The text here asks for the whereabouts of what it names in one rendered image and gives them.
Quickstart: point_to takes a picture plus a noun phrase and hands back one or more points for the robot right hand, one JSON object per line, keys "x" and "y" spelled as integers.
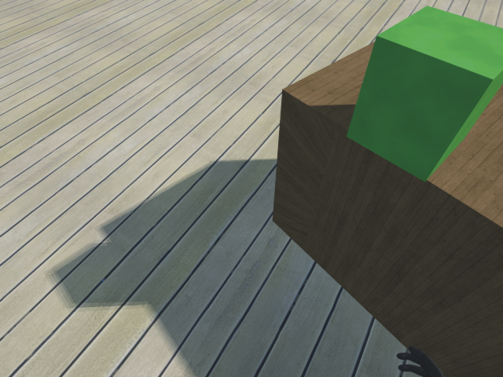
{"x": 428, "y": 366}

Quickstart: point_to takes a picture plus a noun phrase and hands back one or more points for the pedestal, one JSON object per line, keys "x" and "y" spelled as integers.
{"x": 424, "y": 258}

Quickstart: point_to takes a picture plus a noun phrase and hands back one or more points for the carton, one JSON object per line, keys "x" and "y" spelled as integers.
{"x": 428, "y": 80}

